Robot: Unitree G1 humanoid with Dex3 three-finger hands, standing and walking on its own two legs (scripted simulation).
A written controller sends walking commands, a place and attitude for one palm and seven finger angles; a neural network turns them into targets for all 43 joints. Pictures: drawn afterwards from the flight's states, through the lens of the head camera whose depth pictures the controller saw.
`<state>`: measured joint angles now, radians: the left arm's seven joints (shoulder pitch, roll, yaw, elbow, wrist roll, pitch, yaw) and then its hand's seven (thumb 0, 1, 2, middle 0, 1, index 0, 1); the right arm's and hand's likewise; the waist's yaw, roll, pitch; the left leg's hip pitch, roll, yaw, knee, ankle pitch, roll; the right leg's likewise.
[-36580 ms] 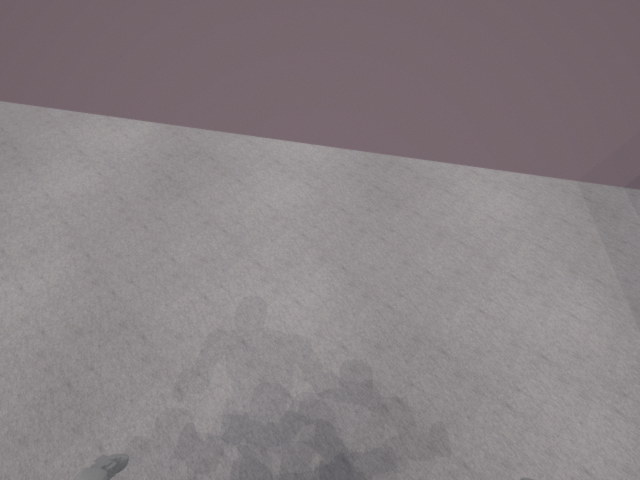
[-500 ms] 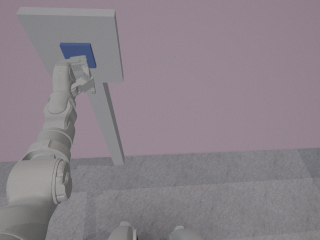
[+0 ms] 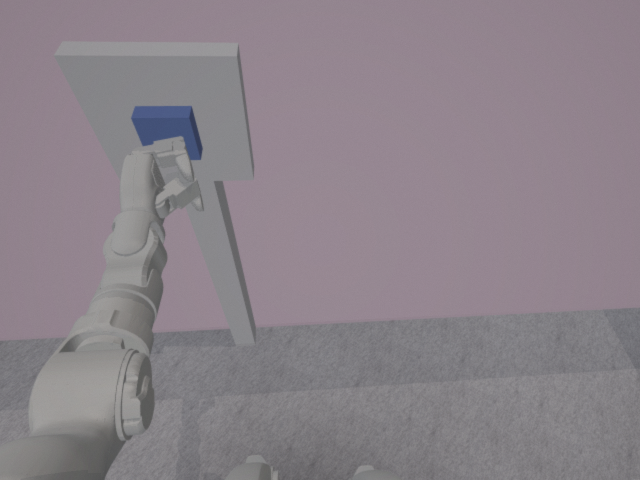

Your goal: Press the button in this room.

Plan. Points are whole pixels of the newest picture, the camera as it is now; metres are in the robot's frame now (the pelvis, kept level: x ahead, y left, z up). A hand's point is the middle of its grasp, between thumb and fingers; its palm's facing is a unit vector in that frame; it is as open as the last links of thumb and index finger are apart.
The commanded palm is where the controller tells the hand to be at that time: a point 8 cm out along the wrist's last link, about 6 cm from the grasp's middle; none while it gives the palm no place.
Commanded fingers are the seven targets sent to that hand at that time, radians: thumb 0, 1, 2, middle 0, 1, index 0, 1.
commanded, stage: pull the fist back off the button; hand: left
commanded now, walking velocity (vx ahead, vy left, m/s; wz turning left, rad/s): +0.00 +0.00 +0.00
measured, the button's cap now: (169, 132) +0.53 +0.18 +0.14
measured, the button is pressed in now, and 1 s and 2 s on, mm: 0 0 0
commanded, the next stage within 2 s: draw the hand back to the body in 0.66 s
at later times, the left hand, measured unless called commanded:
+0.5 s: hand (184, 227) +0.40 +0.15 +0.10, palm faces +0.01 -1.00 +0.00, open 3.1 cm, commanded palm +0.37 +0.20 +0.11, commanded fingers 0.00 0.90 0.90 -1.30 -1.50 -1.30 -1.50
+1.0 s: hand (165, 238) +0.36 +0.16 +0.13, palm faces +0.02 -1.00 -0.02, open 3.1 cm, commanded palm +0.32 +0.21 +0.13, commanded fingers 0.00 0.90 0.90 -1.30 -1.50 -1.30 -1.50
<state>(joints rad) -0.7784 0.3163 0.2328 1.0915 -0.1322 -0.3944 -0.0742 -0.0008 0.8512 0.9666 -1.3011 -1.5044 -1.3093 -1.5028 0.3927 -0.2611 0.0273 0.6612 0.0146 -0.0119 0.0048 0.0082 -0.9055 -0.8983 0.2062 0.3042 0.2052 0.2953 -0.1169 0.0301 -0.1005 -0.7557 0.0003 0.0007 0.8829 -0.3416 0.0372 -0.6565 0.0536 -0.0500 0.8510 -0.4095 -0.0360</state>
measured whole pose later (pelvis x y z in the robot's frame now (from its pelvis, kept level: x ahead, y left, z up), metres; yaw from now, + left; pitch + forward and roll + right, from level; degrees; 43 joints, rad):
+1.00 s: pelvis +0.03 -0.01 +0.02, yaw -1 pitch +5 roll +0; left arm -0.12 0.24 0.17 0.32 -0.24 -0.19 -0.15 0.02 0.90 0.90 -1.30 -1.50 -1.30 -1.50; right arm 0.31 -0.25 0.04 0.58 0.05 -0.01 -0.03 0.01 -0.91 -0.90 0.21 0.30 0.20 0.30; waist -0.02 0.04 -0.11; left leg -0.48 0.00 0.02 0.73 -0.34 0.02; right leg -0.40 0.05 -0.02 0.72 -0.41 -0.05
